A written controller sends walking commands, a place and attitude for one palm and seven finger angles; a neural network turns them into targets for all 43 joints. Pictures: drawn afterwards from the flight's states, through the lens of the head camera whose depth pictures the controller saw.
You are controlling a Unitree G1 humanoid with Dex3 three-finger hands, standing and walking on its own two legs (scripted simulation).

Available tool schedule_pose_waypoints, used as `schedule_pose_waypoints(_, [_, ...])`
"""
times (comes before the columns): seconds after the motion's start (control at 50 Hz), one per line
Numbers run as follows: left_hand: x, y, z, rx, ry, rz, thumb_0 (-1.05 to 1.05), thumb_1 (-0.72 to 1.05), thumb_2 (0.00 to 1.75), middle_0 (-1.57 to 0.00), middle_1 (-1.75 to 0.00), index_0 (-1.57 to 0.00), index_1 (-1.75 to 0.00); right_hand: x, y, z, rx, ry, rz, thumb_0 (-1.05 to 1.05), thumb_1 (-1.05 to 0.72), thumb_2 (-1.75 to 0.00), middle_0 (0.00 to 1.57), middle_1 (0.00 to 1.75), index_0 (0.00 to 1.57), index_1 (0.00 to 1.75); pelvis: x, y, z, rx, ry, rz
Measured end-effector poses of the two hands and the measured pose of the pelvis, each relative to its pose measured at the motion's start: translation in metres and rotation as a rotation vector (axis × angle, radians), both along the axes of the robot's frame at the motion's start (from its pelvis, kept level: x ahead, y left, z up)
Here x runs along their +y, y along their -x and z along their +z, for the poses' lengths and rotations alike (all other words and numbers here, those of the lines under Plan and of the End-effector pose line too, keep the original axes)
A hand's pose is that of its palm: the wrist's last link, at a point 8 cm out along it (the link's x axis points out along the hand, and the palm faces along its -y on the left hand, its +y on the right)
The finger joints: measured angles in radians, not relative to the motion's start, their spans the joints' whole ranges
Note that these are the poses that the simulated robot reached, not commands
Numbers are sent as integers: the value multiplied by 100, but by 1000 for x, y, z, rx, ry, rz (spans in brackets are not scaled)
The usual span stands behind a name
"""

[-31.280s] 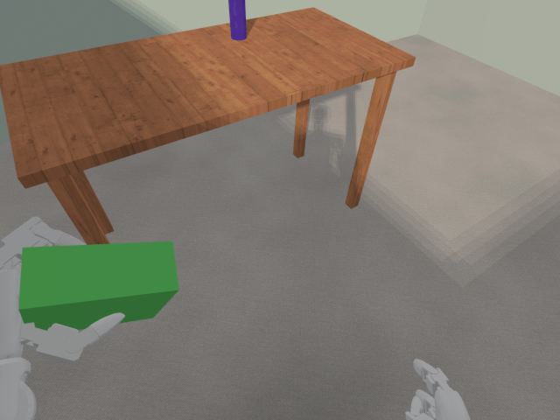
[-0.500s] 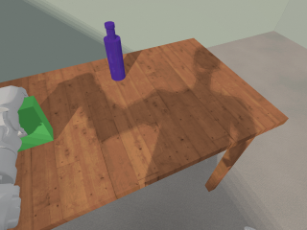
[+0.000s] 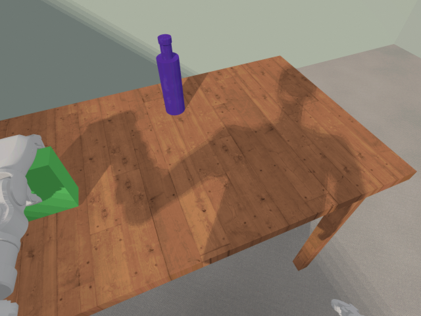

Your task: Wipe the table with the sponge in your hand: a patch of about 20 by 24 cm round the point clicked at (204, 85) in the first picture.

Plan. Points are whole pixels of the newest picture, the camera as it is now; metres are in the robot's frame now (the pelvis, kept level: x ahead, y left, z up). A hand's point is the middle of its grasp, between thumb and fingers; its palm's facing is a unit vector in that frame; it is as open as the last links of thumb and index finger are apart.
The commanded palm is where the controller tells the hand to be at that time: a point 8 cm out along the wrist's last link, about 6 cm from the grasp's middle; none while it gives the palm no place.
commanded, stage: wipe back along the first lane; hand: left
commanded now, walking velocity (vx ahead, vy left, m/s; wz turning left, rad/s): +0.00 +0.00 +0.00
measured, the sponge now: (36, 194) +0.32 +0.38 +0.04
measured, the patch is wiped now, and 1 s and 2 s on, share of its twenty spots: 1.00 1.00 1.00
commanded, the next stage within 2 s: lift the sponge slowly off the table in 1.34 s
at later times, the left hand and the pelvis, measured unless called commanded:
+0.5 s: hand (28, 196) +0.29 +0.35 +0.09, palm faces -0.02 +0.00 -1.00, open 9.9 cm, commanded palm +0.25 +0.33 +0.12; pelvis +0.00 -0.01 +0.00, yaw +1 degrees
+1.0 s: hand (27, 219) +0.24 +0.33 +0.09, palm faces -0.01 -0.01 -1.00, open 9.9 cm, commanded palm +0.21 +0.32 +0.13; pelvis +0.00 -0.02 +0.00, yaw +1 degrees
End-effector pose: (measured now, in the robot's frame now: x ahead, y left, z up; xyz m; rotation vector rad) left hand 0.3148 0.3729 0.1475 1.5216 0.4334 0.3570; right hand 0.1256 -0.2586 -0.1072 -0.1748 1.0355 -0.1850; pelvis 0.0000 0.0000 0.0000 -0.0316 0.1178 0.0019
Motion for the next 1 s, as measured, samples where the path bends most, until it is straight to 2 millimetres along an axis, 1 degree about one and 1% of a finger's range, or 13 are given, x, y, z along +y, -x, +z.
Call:
schedule_pose_waypoints(0.06, [-3,7,0,-2,-4,8,-2,-51,110,-70,-137,-74,-140,5,-8,2,-24,-3,22,1,-91,-90,20,30,20,30,0,2,0,-15,-1,8])
schedule_pose_waypoints(0.2, [-9,16,0,12,-9,25,-2,-49,109,-69,-137,-74,-141,13,-27,10,-90,-7,68,1,-91,-90,20,30,21,30,-1,8,1,-34,-3,21])
schedule_pose_waypoints(0.34, [-18,27,-1,3,-14,12,-3,-48,109,-68,-138,-72,-142,16,-39,15,-133,-18,91,1,-91,-90,20,30,21,30,-3,8,1,-46,-3,22])
schedule_pose_waypoints(0.52, [-32,47,-2,-32,-20,7,-3,-47,108,-67,-139,-71,-142,17,-49,15,-156,-37,110,1,-91,-90,20,30,20,30,-6,4,1,-63,-7,24])
schedule_pose_waypoints(0.64, [-41,57,-2,-38,-22,12,-2,-46,107,-67,-139,-71,-143,19,-60,16,-177,-45,128,1,-91,-90,20,30,20,30,-10,2,1,-74,-11,27])
schedule_pose_waypoints(0.84, [-48,73,-2,-30,-16,2,-1,-46,107,-67,-139,-71,-143,14,-77,24,-231,-42,144,1,-91,-90,20,30,20,30,-17,-3,1,-89,-14,23])
schedule_pose_waypoints(1.0, [-53,89,-2,-31,-13,-14,0,-46,107,-67,-139,-71,-143,9,-85,28,-257,-27,149,1,-91,-90,20,30,20,30,-19,-5,1,-98,-14,19])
